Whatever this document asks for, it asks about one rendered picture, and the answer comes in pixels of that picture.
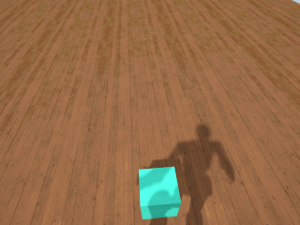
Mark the carton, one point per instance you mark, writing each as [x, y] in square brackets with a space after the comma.
[159, 193]

